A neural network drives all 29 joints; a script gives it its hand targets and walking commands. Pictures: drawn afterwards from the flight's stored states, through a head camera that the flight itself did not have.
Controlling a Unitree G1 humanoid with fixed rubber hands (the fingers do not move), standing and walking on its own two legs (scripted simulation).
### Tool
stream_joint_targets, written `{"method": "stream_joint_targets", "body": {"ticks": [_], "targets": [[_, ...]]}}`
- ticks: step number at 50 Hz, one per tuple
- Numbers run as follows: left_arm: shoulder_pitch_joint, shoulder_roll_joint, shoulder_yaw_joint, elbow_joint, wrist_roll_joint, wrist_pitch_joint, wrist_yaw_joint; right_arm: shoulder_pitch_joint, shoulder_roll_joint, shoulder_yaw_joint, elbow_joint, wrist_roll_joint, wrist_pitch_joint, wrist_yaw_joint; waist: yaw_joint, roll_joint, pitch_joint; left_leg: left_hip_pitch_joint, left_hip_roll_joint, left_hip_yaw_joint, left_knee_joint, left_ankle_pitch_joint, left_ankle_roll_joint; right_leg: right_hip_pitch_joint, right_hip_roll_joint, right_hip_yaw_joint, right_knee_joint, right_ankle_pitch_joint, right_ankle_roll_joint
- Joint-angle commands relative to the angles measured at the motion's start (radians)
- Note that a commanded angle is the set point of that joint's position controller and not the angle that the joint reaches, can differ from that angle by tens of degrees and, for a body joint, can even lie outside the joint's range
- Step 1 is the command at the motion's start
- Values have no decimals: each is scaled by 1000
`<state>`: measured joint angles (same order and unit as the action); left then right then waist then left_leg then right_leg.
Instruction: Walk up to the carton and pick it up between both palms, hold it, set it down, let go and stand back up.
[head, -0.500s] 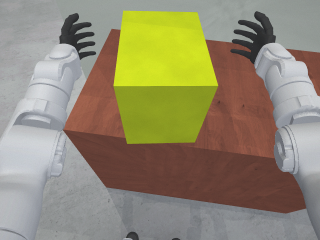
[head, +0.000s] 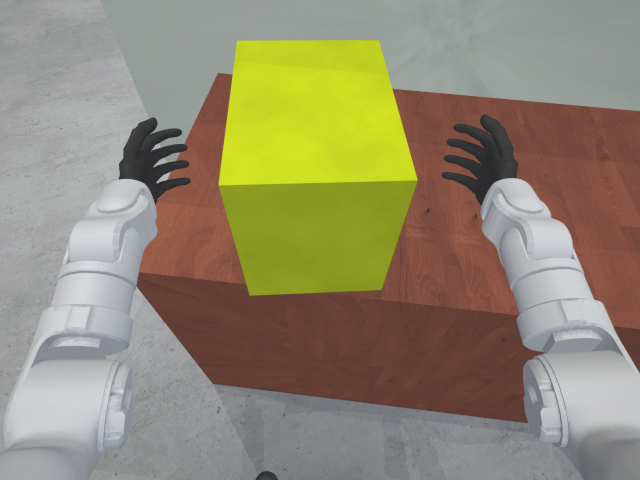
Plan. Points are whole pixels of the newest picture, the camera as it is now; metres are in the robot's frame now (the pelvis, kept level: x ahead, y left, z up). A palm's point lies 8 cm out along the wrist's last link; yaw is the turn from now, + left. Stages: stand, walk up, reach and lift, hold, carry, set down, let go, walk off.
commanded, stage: set down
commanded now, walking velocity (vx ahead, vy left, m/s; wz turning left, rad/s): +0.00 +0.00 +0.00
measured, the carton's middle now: (312, 171) +0.53 +0.04 +0.05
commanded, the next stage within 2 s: none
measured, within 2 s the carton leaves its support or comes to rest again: neither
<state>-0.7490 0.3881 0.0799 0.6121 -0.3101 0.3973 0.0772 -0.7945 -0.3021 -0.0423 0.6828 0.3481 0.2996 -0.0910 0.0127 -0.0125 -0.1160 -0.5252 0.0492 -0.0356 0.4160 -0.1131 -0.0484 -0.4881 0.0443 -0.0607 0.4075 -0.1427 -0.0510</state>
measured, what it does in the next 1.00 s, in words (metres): stands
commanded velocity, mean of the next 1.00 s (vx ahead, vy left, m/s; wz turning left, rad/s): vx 0.00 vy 0.00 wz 0.00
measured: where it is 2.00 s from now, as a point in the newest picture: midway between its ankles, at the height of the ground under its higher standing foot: outside the picture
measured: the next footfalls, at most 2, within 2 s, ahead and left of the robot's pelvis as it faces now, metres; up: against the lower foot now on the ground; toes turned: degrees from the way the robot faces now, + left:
none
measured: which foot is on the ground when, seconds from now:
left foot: down 0.00-1.00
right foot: down 0.00-1.00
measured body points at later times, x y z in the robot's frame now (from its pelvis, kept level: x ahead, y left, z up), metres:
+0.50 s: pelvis +0.02 +0.02 +0.01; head +0.04 +0.03 +0.46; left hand +0.40 +0.25 +0.11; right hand +0.41 -0.19 +0.12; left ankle +0.04 +0.15 -0.74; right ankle +0.02 -0.09 -0.74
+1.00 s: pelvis +0.02 +0.03 +0.01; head +0.06 +0.02 +0.46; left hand +0.32 +0.24 +0.05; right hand +0.33 -0.20 +0.06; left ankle +0.04 +0.15 -0.74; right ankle +0.02 -0.09 -0.74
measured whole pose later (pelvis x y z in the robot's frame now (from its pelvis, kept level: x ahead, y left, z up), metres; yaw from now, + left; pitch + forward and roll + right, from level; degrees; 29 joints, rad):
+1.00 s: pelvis +0.02 +0.03 +0.01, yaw -3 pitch +3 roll +0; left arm -0.04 0.20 0.06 0.04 -0.21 0.32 0.10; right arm -0.08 -0.32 -0.04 0.19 0.32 0.09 0.03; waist 0.04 0.01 0.01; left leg -0.26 0.02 0.03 0.37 -0.16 -0.01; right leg -0.25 0.02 0.02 0.37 -0.18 -0.01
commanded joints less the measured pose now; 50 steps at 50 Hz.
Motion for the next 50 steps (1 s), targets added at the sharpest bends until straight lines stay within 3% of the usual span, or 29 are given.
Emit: {"method": "stream_joint_targets", "body": {"ticks": [1,3,4,6,8,10,12,14,15,16,17,18,19,21,22,23,24,25,26,29,30,32,34,35,40,44,47,48,50], "targets": [[-559,232,85,-323,5,-54,-4,-525,-237,-48,-298,9,-68,8,14,51,-810,320,-63,48,1,233,24,453,-21,57,7,326,92],[-514,221,88,-342,9,-47,-8,-487,-237,-44,-306,14,-70,13,14,48,-776,342,-60,47,-2,234,28,442,-19,58,-2,302,91],[-722,258,67,-485,-18,-25,12,-661,-327,-97,-455,28,-68,14,4,82,-873,307,-69,68,15,199,8,417,-13,53,-7,262,102],[-628,246,43,-474,-43,27,38,-598,-315,-91,-472,29,-36,20,4,34,-807,273,-65,58,17,146,25,429,-13,66,1,214,95],[-497,231,82,-559,-21,78,34,-490,-325,-61,-552,57,-20,27,12,5,-842,289,-73,59,11,223,34,523,-12,77,6,344,103],[-424,213,82,-445,1,110,13,-436,-295,-17,-430,76,3,28,4,-29,-742,250,-76,44,-1,202,47,562,-17,85,23,371,103],[-410,204,95,-386,35,118,-3,-414,-289,-8,-342,80,20,26,2,-21,-643,225,-75,44,-17,162,48,554,-23,98,12,334,106],[-456,202,105,-410,45,115,-5,-445,-305,-28,-334,87,24,30,-2,12,-637,228,-72,40,-26,150,43,528,-27,99,0,295,97],[-289,139,110,-389,76,117,-8,-289,-269,8,-286,95,15,34,-1,-5,-571,258,-72,30,-27,178,44,566,-25,104,-3,323,92],[-341,152,110,-391,76,114,-11,-337,-285,-4,-294,92,9,34,-4,-3,-570,262,-68,37,-37,183,43,536,-22,93,-8,315,90],[-263,119,104,-429,89,105,-9,-256,-273,3,-290,100,0,38,-9,16,-556,305,-68,32,-37,210,31,532,-14,85,-13,323,85],[-342,145,110,-460,95,99,-8,-320,-282,-16,-320,93,-9,41,-9,41,-564,311,-72,44,-34,191,24,503,-12,80,-20,288,83],[-235,105,106,-440,103,94,-10,-219,-260,3,-292,92,-20,45,-14,26,-505,339,-68,34,-37,194,23,508,-10,77,-24,285,82],[-309,127,97,-501,83,77,-4,-279,-276,-35,-366,79,-38,52,-16,46,-523,361,-69,46,-34,180,16,443,-3,64,-32,243,83],[-159,75,109,-534,110,73,-3,-148,-261,-18,-383,79,-56,58,-8,34,-500,394,-69,40,-40,212,14,476,5,59,-38,276,80],[-261,114,112,-574,107,70,1,-235,-283,-53,-426,60,-67,58,-8,73,-516,389,-71,52,-36,215,9,445,1,58,-34,265,79],[-83,58,112,-606,125,74,3,-76,-260,-32,-447,66,-86,62,-5,69,-492,439,-71,50,-30,285,5,481,11,56,-28,333,74],[-236,103,112,-626,104,73,4,-227,-296,-76,-496,45,-92,59,-17,79,-506,418,-75,57,-25,264,-2,419,12,48,-31,297,77],[-113,59,104,-651,106,72,9,-117,-269,-62,-504,47,-98,63,-10,53,-470,450,-76,56,-25,272,-3,434,19,44,-28,301,73],[-115,63,90,-732,80,59,21,-114,-272,-97,-592,22,-123,74,-11,62,-464,449,-76,62,-22,229,0,390,22,44,-29,237,67],[-10,32,85,-762,92,54,25,-8,-256,-86,-598,15,-129,80,-12,43,-443,476,-71,54,-28,247,2,395,24,42,-33,253,64],[-70,56,75,-788,69,45,39,-59,-269,-115,-630,-2,-128,88,-10,70,-482,479,-71,60,-23,214,-2,354,19,42,-33,201,60],[69,9,60,-835,76,35,55,69,-264,-110,-637,17,-137,108,-3,89,-471,538,-54,45,-28,262,-12,348,28,40,-37,204,47],[24,23,61,-844,67,31,60,36,-276,-126,-645,4,-140,114,-7,87,-508,552,-53,48,-23,276,-12,324,30,38,-39,200,47],[318,-28,59,-866,110,-9,46,281,-264,-95,-665,-5,-195,124,10,30,-487,589,-62,49,-15,397,-14,395,30,55,-46,326,53],[376,-27,67,-812,99,-62,22,309,-226,-69,-736,-22,-232,115,24,-57,-419,474,-74,60,-45,293,18,436,15,76,-50,320,67],[415,-35,59,-825,103,-139,29,393,-209,-80,-749,-36,-269,117,44,-40,-387,433,-79,63,-57,229,21,436,6,96,-45,266,59],[506,-68,55,-801,116,-158,26,491,-177,-62,-725,-31,-282,120,41,-50,-337,439,-79,56,-63,228,23,448,2,99,-55,267,56],[474,-57,37,-779,106,-196,20,474,-179,-58,-726,-35,-301,123,35,-30,-304,434,-74,60,-69,204,27,414,2,100,-64,223,51]]}}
